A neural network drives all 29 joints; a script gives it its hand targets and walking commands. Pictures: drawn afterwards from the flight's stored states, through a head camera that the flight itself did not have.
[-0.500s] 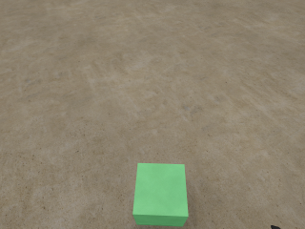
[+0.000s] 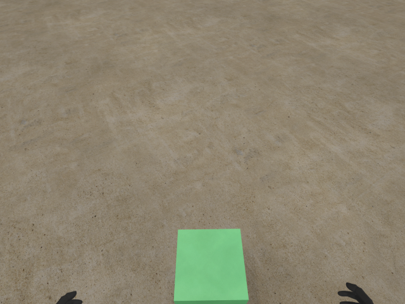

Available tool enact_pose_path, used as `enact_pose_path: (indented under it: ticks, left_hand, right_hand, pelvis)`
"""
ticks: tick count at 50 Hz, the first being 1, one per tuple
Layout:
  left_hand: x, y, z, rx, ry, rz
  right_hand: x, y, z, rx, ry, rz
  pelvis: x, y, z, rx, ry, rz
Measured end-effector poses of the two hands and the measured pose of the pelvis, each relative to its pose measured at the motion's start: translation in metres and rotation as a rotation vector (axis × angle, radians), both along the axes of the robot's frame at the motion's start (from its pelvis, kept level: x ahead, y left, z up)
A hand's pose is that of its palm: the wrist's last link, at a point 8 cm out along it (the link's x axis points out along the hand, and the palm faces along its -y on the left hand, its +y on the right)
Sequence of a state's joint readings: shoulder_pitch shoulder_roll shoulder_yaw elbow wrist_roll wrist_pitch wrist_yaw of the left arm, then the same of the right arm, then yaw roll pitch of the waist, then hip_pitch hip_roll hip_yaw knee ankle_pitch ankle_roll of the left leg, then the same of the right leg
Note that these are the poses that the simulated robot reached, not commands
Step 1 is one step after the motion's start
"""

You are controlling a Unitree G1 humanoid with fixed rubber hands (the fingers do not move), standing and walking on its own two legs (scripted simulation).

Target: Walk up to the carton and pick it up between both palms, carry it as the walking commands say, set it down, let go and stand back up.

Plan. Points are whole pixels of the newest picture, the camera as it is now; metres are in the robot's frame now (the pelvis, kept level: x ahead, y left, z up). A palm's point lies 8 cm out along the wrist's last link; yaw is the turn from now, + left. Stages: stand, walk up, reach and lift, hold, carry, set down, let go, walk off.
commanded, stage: walk up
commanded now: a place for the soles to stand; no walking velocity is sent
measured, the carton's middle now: (209, 271) +0.39 +0.01 -0.65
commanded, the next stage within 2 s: reach and lift in 0.88 s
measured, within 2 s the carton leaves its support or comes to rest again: neither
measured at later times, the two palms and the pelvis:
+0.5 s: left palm out of the picture +0.07 +0.32 -0.10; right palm out of the picture +0.06 -0.32 -0.10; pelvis -0.02 +0.00 +0.00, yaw -2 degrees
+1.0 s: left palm out of the picture +0.13 +0.29 -0.09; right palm out of the picture +0.10 -0.30 -0.09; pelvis -0.03 +0.00 -0.01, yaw -1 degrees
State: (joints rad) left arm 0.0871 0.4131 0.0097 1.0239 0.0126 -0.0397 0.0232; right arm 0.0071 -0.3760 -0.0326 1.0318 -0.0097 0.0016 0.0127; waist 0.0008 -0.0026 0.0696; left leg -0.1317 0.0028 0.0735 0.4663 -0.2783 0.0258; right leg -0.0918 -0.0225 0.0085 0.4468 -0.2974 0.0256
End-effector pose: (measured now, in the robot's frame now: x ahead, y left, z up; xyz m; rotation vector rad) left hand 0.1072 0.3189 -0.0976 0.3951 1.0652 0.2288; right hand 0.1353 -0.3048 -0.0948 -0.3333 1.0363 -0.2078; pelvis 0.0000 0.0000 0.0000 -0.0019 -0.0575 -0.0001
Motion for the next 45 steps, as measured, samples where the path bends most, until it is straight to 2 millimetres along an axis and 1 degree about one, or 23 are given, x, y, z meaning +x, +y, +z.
enact_pose_path:
  ticks: [6,14,20,26,30,40,44,45]
  left_hand:
    - [-0.004,0.000,-0.002,-0.007,0.022,-0.010]
    - [-0.022,-0.001,-0.003,-0.005,0.068,-0.018]
    - [-0.031,-0.002,-0.003,-0.007,0.081,-0.018]
    - [-0.037,-0.002,-0.003,-0.005,0.094,-0.022]
    - [-0.038,-0.003,-0.004,-0.004,0.092,-0.029]
    - [-0.030,-0.005,-0.002,-0.007,0.072,-0.040]
    - [-0.026,-0.004,-0.001,0.000,0.064,-0.048]
    - [-0.022,-0.005,0.000,-0.013,0.054,-0.031]
  right_hand:
    - [-0.024,-0.002,-0.002,-0.002,0.041,-0.036]
    - [-0.056,-0.006,-0.008,0.001,0.099,-0.065]
    - [-0.071,-0.009,-0.008,-0.003,0.113,-0.080]
    - [-0.076,-0.012,-0.008,-0.001,0.108,-0.090]
    - [-0.078,-0.013,-0.006,-0.005,0.102,-0.095]
    - [-0.081,-0.013,-0.007,-0.003,0.100,-0.093]
    - [-0.080,-0.013,-0.007,-0.002,0.099,-0.094]
    - [-0.077,-0.013,-0.006,0.002,0.091,-0.101]
  pelvis:
    - [-0.004,0.001,0.002,0.006,-0.003,-0.014]
    - [-0.010,0.002,0.004,0.005,-0.004,-0.027]
    - [-0.013,0.002,0.004,0.007,-0.009,-0.039]
    - [-0.018,0.001,0.004,0.005,-0.013,-0.041]
    - [-0.018,0.001,0.004,0.007,-0.011,-0.049]
    - [-0.019,0.000,0.004,0.006,-0.009,-0.055]
    - [-0.019,0.001,0.004,0.003,-0.008,-0.058]
    - [-0.019,0.001,0.002,0.002,0.009,-0.051]
